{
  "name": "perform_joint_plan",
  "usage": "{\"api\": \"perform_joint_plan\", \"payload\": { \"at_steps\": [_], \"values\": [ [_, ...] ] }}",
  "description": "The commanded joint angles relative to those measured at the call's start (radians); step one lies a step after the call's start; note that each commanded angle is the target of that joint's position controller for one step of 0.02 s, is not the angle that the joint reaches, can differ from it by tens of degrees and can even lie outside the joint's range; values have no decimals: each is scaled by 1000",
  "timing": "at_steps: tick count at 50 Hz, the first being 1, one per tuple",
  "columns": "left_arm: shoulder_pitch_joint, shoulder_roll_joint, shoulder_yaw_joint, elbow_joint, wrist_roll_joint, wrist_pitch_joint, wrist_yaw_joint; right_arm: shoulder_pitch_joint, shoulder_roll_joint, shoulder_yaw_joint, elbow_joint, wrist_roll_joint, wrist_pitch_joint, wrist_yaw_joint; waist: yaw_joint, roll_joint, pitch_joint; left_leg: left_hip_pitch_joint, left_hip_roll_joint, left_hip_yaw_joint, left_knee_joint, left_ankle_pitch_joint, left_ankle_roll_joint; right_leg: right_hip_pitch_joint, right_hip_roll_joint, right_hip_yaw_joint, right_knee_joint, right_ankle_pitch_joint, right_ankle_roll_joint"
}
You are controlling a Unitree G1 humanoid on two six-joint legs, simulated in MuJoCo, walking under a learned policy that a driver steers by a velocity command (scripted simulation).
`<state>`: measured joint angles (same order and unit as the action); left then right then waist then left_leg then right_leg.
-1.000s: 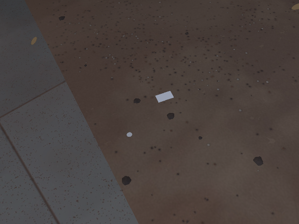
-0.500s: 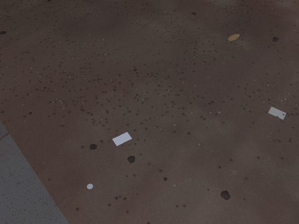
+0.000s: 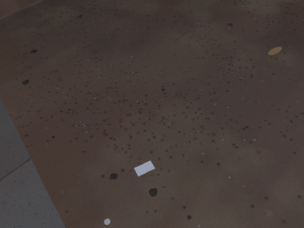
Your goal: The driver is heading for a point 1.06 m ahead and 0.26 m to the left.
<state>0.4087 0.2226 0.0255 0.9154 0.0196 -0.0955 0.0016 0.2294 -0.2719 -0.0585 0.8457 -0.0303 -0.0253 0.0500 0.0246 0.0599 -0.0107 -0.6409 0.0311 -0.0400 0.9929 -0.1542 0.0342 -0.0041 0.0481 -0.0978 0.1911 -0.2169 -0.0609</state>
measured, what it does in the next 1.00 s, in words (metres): walks ahead, turning left: left foot, then right foot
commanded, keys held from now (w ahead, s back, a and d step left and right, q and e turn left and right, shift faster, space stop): w+q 0.62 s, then w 0.38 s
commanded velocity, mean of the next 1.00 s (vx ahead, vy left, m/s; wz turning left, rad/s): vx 0.50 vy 0.00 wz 0.42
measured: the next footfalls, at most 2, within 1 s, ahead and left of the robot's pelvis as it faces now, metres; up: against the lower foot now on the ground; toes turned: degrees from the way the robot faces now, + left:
left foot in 0.24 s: +0.28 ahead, +0.11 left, +0.00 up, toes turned +12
right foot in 0.78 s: +0.63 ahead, +0.04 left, +0.00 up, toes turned +25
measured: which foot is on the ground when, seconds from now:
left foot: up 0.00-0.22, down 0.24-0.80, up 0.82-1.00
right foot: down 0.00-0.26, up 0.28-0.76, down 0.78-1.00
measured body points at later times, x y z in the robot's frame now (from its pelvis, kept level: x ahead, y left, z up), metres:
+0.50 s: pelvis +0.26 +0.06 -0.01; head +0.29 +0.08 +0.44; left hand +0.33 +0.34 -0.12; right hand +0.38 -0.20 -0.13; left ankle +0.24 +0.10 -0.75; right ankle +0.39 -0.10 -0.67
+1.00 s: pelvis +0.55 +0.09 +0.00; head +0.57 +0.09 +0.45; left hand +0.48 +0.36 -0.12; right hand +0.75 -0.10 -0.13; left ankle +0.48 +0.21 -0.67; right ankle +0.59 +0.03 -0.75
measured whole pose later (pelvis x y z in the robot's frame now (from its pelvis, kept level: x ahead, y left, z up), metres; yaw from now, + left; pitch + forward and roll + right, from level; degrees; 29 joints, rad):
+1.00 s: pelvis +0.55 +0.09 +0.00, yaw +27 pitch +0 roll +0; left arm 0.33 0.25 0.04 0.84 0.02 -0.08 -0.02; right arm 0.26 -0.29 -0.04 0.80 -0.04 -0.03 0.03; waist 0.01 0.05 0.03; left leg -0.51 0.00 -0.06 1.06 -0.29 0.05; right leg -0.18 0.05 -0.05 0.35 -0.17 -0.07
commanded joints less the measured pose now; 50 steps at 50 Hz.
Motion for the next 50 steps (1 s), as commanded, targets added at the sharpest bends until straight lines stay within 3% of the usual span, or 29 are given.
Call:
{"api": "perform_joint_plan", "payload": {
  "at_steps": [1,5,7,9,10,11,12,13,14,15,16,17,18,20,23,28,33,36,37,38,39,40,41,42,43,44,46,48,50],
  "values": [
    [14,109,21,-29,0,-16,3,-117,-25,2,-91,-3,-4,5,5,-139,96,-138,12,29,-63,83,-18,18,-250,66,-71,372,-76],
    [39,127,22,-2,-1,-16,11,-240,-3,22,-143,-4,-4,20,32,-145,129,-46,7,125,-288,137,13,31,-259,-14,-55,477,-64],
    [47,142,24,13,0,-11,17,-248,-8,23,-157,-5,-4,21,24,-147,123,10,-19,164,-362,95,52,83,-274,-47,3,641,-52],
    [33,172,30,18,3,-4,26,-178,-28,15,-144,-8,-4,12,-15,-170,65,115,-77,205,-380,11,101,136,-286,-80,150,969,-40],
    [22,188,35,17,8,5,30,-93,-47,5,-122,-10,-6,7,-54,-176,11,203,-110,213,-386,-38,127,145,-291,-94,286,1078,-39],
    [15,201,40,13,9,15,31,30,-73,-10,-85,-13,-13,1,-105,-171,-63,353,-137,199,-428,-49,155,105,-291,-100,468,1044,-35],
    [-3,204,41,-4,5,18,29,179,-120,-33,-40,-24,-18,-10,-179,-124,-143,590,-96,110,-487,-53,197,-59,-266,-112,718,819,-17],
    [35,104,20,-59,-9,10,12,224,-235,-66,-43,-27,-13,-28,-144,84,-248,887,192,-316,-503,-112,308,-422,-143,-119,1089,130,25],
    [-7,139,31,-103,-10,1,2,205,-268,-75,-58,7,-4,-24,-130,103,-332,986,325,-748,-659,-38,411,-647,7,75,1294,-308,40],
    [-114,149,30,-129,-1,-7,-3,164,-243,-73,-49,21,3,-30,-129,2,-195,897,286,-591,-689,-38,372,-745,-72,160,1282,-202,30],
    [-131,139,23,-139,-6,-19,-5,115,-185,-59,-48,25,2,-37,-95,-45,-68,735,259,-470,-716,30,334,-729,-114,143,1193,-119,31],
    [-126,133,24,-131,1,-16,-4,72,-145,-48,-52,23,-1,-39,-50,-94,-1,607,204,-385,-738,111,289,-671,-144,141,1101,-97,37],
    [-111,129,23,-132,19,2,-3,43,-122,-40,-54,29,-6,-43,-14,-87,24,514,155,-320,-754,183,269,-608,-159,143,1045,-99,53],
    [-85,114,21,-134,35,40,-11,42,-115,-34,-58,31,-24,-41,11,-58,5,446,111,-254,-769,274,265,-544,-163,129,982,-102,79],
    [-165,103,19,-173,34,60,-17,87,-148,-43,-50,31,-35,-40,-3,-35,26,419,72,-222,-796,257,249,-593,-165,104,862,-7,109],
    [-363,107,15,-243,26,59,-24,192,-153,-47,-42,31,-29,-44,-82,-3,48,528,56,-258,-779,242,203,-689,-141,108,628,174,124],
    [-483,108,2,-295,16,42,-33,254,-159,-47,-42,18,-27,-56,-126,8,48,645,83,-292,-704,375,195,-670,-91,100,455,191,101],
    [-401,131,9,-281,14,30,-29,214,-166,-43,-47,15,-35,-65,-75,26,37,626,109,-303,-657,465,147,-469,-62,102,348,142,51],
    [-321,153,20,-256,13,25,-21,198,-174,-43,-47,14,-39,-64,-39,27,9,619,100,-293,-585,585,130,-355,-34,89,327,93,30],
    [-192,172,31,-216,15,16,-10,187,-174,-41,-41,16,-43,-59,27,-11,-53,605,52,-246,-421,642,109,-198,-22,77,261,103,6],
    [-51,222,45,-198,30,5,5,192,-135,-28,-54,21,-49,-51,85,-70,-163,493,1,-202,-191,463,87,18,-161,215,247,8,-39],
    [33,329,71,-192,49,10,13,309,-43,-9,-75,53,-51,-48,48,-286,-291,206,-151,-89,140,-97,39,285,-435,660,199,-74,-159],
    [8,295,73,-173,19,26,1,332,-103,-14,-56,24,-45,-53,23,-279,-270,70,-156,-90,248,-358,45,238,-473,894,91,-155,-202],
    [-84,210,56,-190,6,30,-4,249,-121,-17,-54,8,-38,-51,0,-145,-103,31,-98,-105,283,-271,46,90,-432,756,76,-224,-189],
    [-139,151,41,-193,5,27,-10,170,-112,-12,-67,3,-38,-42,-1,-78,-24,43,-66,-97,234,-206,45,-22,-376,613,56,-159,-165],
    [-154,130,34,-183,10,24,-9,139,-100,-10,-76,3,-35,-34,-18,-101,12,60,-38,-85,183,-182,43,-83,-325,506,34,-61,-137],
    [-132,125,30,-152,3,9,-10,150,-84,-4,-69,-11,-17,-22,-41,-157,19,112,-22,-61,131,-162,28,-142,-267,382,11,111,-116],
    [-93,135,34,-127,-7,-8,-17,141,-75,0,-70,-14,-9,-17,-50,-155,8,96,-16,-38,106,-137,17,-131,-259,331,-4,227,-132],
    [-68,145,37,-107,-12,-13,-19,70,-66,6,-90,-16,-6,-12,-43,-149,31,31,14,-10,54,-78,3,-118,-255,292,-42,239,-145]
  ]
}}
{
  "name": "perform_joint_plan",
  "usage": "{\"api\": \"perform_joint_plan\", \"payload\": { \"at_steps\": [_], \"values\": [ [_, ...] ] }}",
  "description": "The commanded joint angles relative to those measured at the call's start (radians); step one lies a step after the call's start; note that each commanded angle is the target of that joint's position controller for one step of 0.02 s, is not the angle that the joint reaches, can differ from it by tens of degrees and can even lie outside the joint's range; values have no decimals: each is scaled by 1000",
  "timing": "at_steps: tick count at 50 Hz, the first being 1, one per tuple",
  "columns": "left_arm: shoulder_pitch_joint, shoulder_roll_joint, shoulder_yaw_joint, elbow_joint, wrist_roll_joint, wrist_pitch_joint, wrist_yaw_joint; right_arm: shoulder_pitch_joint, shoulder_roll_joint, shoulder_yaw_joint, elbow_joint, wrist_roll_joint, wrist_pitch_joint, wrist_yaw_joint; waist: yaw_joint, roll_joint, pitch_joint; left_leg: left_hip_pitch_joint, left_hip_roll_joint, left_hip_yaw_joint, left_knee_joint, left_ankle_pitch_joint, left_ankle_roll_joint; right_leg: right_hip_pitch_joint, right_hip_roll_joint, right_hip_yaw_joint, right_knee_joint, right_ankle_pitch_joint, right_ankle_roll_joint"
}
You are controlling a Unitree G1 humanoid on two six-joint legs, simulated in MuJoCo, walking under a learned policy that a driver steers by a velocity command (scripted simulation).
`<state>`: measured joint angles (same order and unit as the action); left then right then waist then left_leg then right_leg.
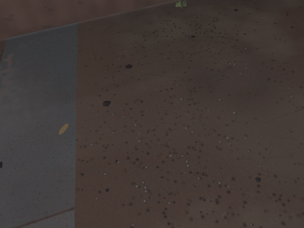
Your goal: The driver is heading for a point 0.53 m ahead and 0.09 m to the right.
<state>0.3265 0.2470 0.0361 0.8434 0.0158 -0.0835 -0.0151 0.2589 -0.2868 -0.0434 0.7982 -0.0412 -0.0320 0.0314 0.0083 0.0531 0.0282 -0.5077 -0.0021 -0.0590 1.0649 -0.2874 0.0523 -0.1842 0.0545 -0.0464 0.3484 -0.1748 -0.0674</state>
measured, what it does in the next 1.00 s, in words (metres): walks ahead: left foot, then right foot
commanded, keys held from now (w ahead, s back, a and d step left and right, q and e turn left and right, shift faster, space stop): w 0.26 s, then w+e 0.38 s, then no key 0.36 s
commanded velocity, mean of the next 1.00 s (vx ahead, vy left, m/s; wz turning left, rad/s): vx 0.41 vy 0.00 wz -0.17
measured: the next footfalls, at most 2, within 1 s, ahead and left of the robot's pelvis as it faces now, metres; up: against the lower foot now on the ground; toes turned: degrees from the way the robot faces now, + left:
left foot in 0.30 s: +0.31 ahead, +0.12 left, +0.00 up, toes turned +3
right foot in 0.82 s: +0.56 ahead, -0.08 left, +0.00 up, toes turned -16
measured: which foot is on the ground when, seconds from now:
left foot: up 0.00-0.28, down 0.30-0.82, up 0.84-1.00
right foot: down 0.00-0.30, up 0.32-0.80, down 0.82-1.00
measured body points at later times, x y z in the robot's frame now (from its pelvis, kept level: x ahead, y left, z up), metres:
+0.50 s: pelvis +0.26 +0.05 +0.00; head +0.28 +0.07 +0.45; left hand +0.31 +0.31 -0.15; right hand +0.33 -0.21 -0.12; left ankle +0.27 +0.12 -0.75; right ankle +0.23 -0.09 -0.66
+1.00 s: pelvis +0.46 +0.00 -0.01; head +0.50 -0.02 +0.44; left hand +0.61 +0.21 -0.14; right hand +0.45 -0.25 -0.16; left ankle +0.44 +0.15 -0.68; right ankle +0.52 -0.07 -0.75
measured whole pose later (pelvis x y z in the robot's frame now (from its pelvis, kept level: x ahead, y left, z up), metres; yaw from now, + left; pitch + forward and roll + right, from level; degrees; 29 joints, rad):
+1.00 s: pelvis +0.46 +0.00 -0.01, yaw -13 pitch +0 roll +0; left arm 0.17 0.20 0.02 0.91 0.01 -0.04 0.01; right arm 0.25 -0.20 -0.03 0.94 -0.02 -0.01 -0.02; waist -0.02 0.01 0.10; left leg -0.39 0.04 0.00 1.04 -0.44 0.00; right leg -0.31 0.06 -0.09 0.42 -0.10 -0.12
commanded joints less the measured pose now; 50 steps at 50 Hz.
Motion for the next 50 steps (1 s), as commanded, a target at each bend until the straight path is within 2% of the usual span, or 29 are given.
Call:
{"api": "perform_joint_plan", "payload": {
  "at_steps": [1,6,10,12,13,14,15,16,17,18,19,20,21,22,26,32,35,37,39,40,41,42,43,44,45,46,47,48,50],
  "values": [
    [29,118,27,-25,-9,-23,-2,-8,-47,-5,-57,-5,0,8,-17,-137,6,-132,62,24,-60,90,-23,70,-255,222,-216,201,-140],
    [103,123,28,22,-11,-16,-3,-205,-7,22,-111,6,-8,14,32,-134,31,-97,69,96,-342,237,-40,95,-216,127,-219,295,-117],
    [149,141,31,53,-3,-9,3,-277,-23,23,-131,12,-14,8,47,-136,40,-45,46,115,-459,216,-12,170,-260,130,-172,372,-108],
    [143,151,33,64,0,-3,9,-264,-35,18,-130,10,-18,1,30,-137,37,4,28,120,-502,155,15,211,-281,132,-120,464,-98],
    [133,158,34,68,0,0,11,-216,-44,12,-115,6,-22,-4,4,-135,15,78,5,128,-533,122,31,223,-278,121,-53,577,-87],
    [130,156,32,74,-5,5,12,-109,-54,3,-78,-1,-31,-12,-45,-110,-38,231,-24,137,-600,137,50,202,-250,102,87,667,-71],
    [129,139,25,69,-10,5,12,53,-95,-14,-28,-16,-44,-23,-109,-70,-139,470,25,80,-618,144,82,90,-203,74,281,578,-52],
    [140,65,3,19,-27,2,9,204,-190,-37,-16,-40,-51,-38,-149,82,-286,754,312,-252,-654,21,149,-170,-115,21,608,180,-20],
    [219,54,7,25,-29,10,15,206,-234,-53,-7,-16,-36,-35,-108,208,-339,818,469,-576,-771,-3,223,-391,8,37,825,-373,-12],
    [134,136,31,37,-6,23,21,129,-153,-37,-13,10,-30,-32,-90,40,-186,686,407,-474,-792,-87,188,-449,-59,115,868,-298,-25],
    [89,112,29,27,-8,20,11,46,-96,-20,-22,16,-34,-29,-59,24,-72,547,362,-334,-836,-48,159,-439,-94,117,833,-209,-25],
    [74,89,26,33,-10,25,6,5,-57,-11,-21,14,-42,-26,-35,20,-28,464,314,-232,-877,18,125,-402,-120,110,792,-158,-20],
    [77,83,28,41,4,38,0,-3,-39,-6,-13,18,-49,-30,-16,38,1,408,279,-151,-900,84,101,-372,-133,103,769,-134,-10],
    [94,67,26,50,12,51,-8,-2,-32,-4,-4,19,-57,-32,0,49,4,375,260,-94,-916,134,88,-344,-138,98,764,-112,0],
    [3,45,30,20,12,71,-28,52,-52,-15,31,29,-83,-37,9,16,22,401,245,45,-943,309,86,-444,-149,83,753,4,20],
    [-204,17,13,-54,12,68,-44,118,-42,-12,78,26,-78,-44,-23,11,67,444,214,203,-932,457,71,-491,-136,12,488,187,30],
    [-274,-9,-4,-78,21,60,-44,176,-47,-8,120,27,-71,-52,-43,5,88,474,219,255,-863,745,67,-400,-89,-65,315,189,9],
    [-237,0,-3,-68,27,53,-36,189,-64,-9,142,27,-63,-58,-26,32,55,531,229,262,-773,951,62,-327,-45,-83,269,138,-18],
    [-112,33,9,-26,35,40,-23,161,-85,-15,148,28,-52,-67,26,61,-16,564,229,259,-603,1082,57,-198,5,-79,227,79,-56],
    [-10,57,20,10,43,26,-17,147,-88,-15,148,33,-45,-67,73,41,-69,544,213,262,-451,998,45,-74,18,-57,133,145,-77],
    [73,107,34,38,57,12,-7,145,-81,-12,138,44,-44,-64,115,-14,-133,425,170,276,-248,752,20,115,-60,10,70,433,-104],
    [116,210,58,45,61,11,4,236,35,14,104,59,-44,-57,65,-234,-299,129,44,273,105,-150,-11,474,-389,297,255,1151,-237],
    [156,192,56,51,-7,20,10,295,-1,7,134,85,-26,-58,75,-193,-494,48,-30,82,285,-382,-30,572,-510,489,214,1306,-376],
    [69,163,48,29,-24,32,19,217,-29,-2,129,68,-16,-58,61,-101,-386,38,9,14,266,-290,-34,412,-456,390,122,1096,-346],
    [-29,107,31,22,-23,37,25,140,-11,2,113,49,-15,-56,39,-107,-214,1,35,21,200,-240,-35,261,-407,323,51,902,-303],
    [-79,56,13,25,-20,39,30,109,-7,0,117,30,-9,-56,7,-72,-103,28,59,23,117,-200,-40,127,-357,265,-4,802,-249],
    [-110,33,4,28,-21,39,37,124,-1,-1,124,13,7,-55,-25,-75,-70,102,69,25,48,-166,-47,26,-318,210,-40,743,-214],
    [-120,30,-1,33,-13,38,38,160,17,1,145,5,24,-54,-45,-77,-74,183,58,39,6,-140,-51,-43,-292,169,-54,726,-193],
    [-122,47,-1,45,3,27,32,196,53,6,168,14,43,-53,-67,-90,-102,254,40,54,-81,-120,-56,-86,-264,122,-61,707,-181]
  ]
}}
